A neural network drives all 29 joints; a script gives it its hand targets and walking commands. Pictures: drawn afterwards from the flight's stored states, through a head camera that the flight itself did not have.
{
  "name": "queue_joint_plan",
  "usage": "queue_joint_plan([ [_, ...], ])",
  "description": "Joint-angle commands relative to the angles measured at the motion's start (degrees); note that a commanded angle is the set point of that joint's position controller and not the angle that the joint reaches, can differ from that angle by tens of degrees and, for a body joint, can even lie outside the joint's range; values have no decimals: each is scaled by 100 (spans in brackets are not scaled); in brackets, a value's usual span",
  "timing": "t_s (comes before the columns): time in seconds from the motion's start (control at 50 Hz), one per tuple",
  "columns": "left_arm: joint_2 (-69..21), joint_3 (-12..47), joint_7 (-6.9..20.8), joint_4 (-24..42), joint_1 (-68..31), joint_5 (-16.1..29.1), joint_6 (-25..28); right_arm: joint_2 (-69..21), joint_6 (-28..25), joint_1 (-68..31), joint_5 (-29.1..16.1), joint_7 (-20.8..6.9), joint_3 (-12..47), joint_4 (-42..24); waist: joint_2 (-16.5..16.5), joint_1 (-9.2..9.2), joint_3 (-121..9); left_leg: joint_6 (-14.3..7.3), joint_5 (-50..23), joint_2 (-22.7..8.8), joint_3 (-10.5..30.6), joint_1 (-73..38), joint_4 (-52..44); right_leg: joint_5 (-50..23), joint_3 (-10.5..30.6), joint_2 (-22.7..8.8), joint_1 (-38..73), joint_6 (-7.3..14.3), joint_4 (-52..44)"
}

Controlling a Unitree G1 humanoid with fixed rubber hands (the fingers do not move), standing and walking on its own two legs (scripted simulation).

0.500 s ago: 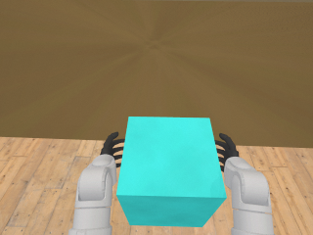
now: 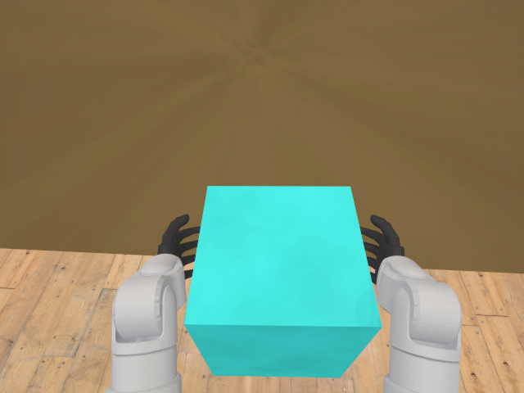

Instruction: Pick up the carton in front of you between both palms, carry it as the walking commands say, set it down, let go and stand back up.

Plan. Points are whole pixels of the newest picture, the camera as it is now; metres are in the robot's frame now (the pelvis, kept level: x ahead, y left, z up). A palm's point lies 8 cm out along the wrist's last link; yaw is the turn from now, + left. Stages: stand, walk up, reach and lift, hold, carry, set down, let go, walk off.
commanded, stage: carry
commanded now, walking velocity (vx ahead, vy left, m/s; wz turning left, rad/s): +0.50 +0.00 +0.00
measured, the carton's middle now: (277, 287) +0.28 +0.00 +0.01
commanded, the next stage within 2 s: none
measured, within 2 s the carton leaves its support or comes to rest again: neither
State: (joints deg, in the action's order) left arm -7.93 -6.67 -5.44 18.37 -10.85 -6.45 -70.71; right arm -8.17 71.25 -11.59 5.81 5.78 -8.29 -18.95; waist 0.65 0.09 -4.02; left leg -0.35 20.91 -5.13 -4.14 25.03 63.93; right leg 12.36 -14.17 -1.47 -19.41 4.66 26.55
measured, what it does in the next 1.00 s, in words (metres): walks ahead: left foot, then right foot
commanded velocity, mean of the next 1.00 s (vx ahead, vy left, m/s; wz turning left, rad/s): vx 0.50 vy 0.00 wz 0.00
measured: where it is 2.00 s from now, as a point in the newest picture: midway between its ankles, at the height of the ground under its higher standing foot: (288, 160)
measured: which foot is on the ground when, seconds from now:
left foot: up 0.00-0.32, down 0.34-0.84, up 0.86-1.00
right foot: down 0.00-0.36, up 0.38-0.80, down 0.82-1.00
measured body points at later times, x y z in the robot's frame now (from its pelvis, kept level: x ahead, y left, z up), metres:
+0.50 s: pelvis +0.33 +0.03 +0.00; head +0.37 +0.03 +0.45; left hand +0.63 +0.15 +0.06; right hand +0.60 -0.16 +0.07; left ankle +0.38 +0.09 -0.74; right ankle +0.22 -0.09 -0.65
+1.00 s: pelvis +0.64 -0.05 -0.01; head +0.72 -0.07 +0.44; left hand +1.05 +0.09 +0.14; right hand +1.05 -0.21 +0.14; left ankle +0.58 +0.08 -0.62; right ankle +0.69 -0.11 -0.73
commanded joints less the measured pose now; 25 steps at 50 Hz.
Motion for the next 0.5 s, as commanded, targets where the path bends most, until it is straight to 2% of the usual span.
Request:
queue_joint_plan([
  [0.0, -5457, 4108, 1474, 685, -2873, 2428, 111, -5380, -128, -2702, -2343, -1522, 4340, -371, -484, 59, -1649, -39, -528, -221, 127, 1159, -399, -1029, 2103, -1700, 2356, 274, -1539],
  [0.12, -5113, 4176, 1627, 744, -2463, 2545, 111, -5238, -259, -2067, -1956, -1309, 4304, -381, -771, 76, -1269, 49, -1299, 63, -393, 1500, -2059, -2242, 1155, -1297, 2835, 277, -1482],
  [0.22, -4947, 4062, 1643, 502, -2128, 2378, 63, -5115, -157, -1981, -1988, -1375, 4319, -334, -928, 114, -652, -125, -1920, 321, -927, 963, -3346, -3071, 673, -1127, 2692, 159, -1434],
  [0.26, -4960, 4057, 1631, 484, -2143, 2334, 80, -5124, -150, -2043, -2088, -1430, 4343, -337, -1017, 81, -735, -210, -2081, 434, -1073, 260, -3582, -3928, 466, -1126, 2699, 39, -1004],
  [0.28, -4967, 4061, 1628, 487, -2150, 2321, 93, -5132, -161, -2040, -2117, -1454, 4339, -322, -1045, 36, -936, -226, -1985, 602, -1220, -370, -3696, -4330, 267, -1080, 2645, -55, -443],
  [0.3, -4960, 4081, 1626, 563, -2234, 2332, 108, -5145, -183, -2037, -2138, -1477, 4325, -322, -883, -67, -1228, -236, -1705, 824, -1410, -1360, -3892, -4306, -6, -899, 2294, -184, 439],
  [0.32, -4931, 4114, 1624, 666, -2377, 2337, 128, -5133, -201, -2126, -2163, -1502, 4313, -401, -584, -183, -1588, -258, -1280, 381, -850, -2578, -3885, -3099, 72, -778, 1448, -287, 1452],
  [0.34, -4952, 4190, 1607, 886, -2625, 2397, 97, -5051, -241, -2236, -2133, -1529, 4268, -372, 669, -224, -2236, -1076, -143, -1370, 1899, -4069, -4152, -1430, 278, -312, -267, -529, 3299],
  [0.36, -4881, 4200, 1600, 1011, -2696, 2421, 101, -5186, -280, -2182, -2220, -1539, 4291, -352, 1544, -195, -2225, -1539, -389, -1961, 3566, -4348, -5146, 1381, 736, 346, -1496, -553, 4412],
  [0.38, -5029, 4258, 1575, 966, -2799, 2439, 134, -5231, -291, -2337, -2331, -1535, 4333, -522, 1129, -183, -2045, -1519, -1002, -1917, 2994, -4165, -5045, 1423, 1305, -24, -1869, -367, 5056],
  [0.4, -5089, 4223, 1558, 1021, -2787, 2452, 174, -5353, -309, -2396, -2378, -1524, 4384, -611, 663, -189, -2060, -1350, -1599, -1725, 2445, -3870, -4891, 1220, 1448, -254, -1854, -246, 5028],
  [0.42, -5198, 4233, 1535, 1036, -2753, 2455, 207, -5404, -328, -2481, -2411, -1513, 4410, -736, 184, -162, -1897, -1103, -2003, -1603, 1902, -3428, -4901, 875, 1483, -485, -1725, -197, 4585],
  [0.44, -5239, 4228, 1507, 1040, -2697, 2426, 228, -5418, -335, -2550, -2445, -1504, 4454, -823, 143, -124, -1833, -916, -2008, -1476, 1492, -3091, -5011, 627, 1487, -604, -1543, -214, 4133],
  [0.46, -5234, 4218, 1473, 1023, -2616, 2382, 238, -5381, -329, -2556, -2468, -1502, 4468, -886, 230, -113, -1872, -817, -1973, -1360, 1142, -2954, -5094, 453, 1364, -573, -1379, -249, 3811],
  [0.48, -5213, 4204, 1437, 992, -2519, 2333, 246, -5309, -314, -2502, -2487, -1508, 4472, -924, 361, -109, -1874, -808, -2013, -1294, 907, -2899, -5156, 409, 1237, -508, -1328, -294, 3509],
])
